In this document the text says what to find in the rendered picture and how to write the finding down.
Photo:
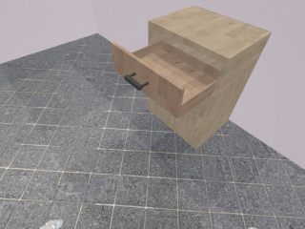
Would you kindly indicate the cabinet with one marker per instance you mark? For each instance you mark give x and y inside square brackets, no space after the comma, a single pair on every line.
[230,45]

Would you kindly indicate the drawer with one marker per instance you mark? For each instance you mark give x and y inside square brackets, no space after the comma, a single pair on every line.
[177,80]

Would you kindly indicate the left robot hand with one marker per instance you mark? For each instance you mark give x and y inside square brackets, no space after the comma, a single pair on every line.
[53,224]

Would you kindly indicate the handle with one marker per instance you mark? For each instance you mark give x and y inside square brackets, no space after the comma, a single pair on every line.
[133,82]

